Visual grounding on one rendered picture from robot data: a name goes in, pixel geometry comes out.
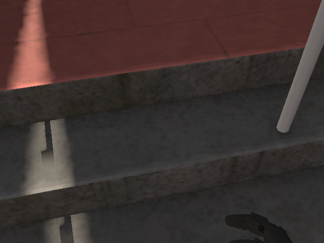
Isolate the robot right hand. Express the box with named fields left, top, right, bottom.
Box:
left=225, top=212, right=292, bottom=243

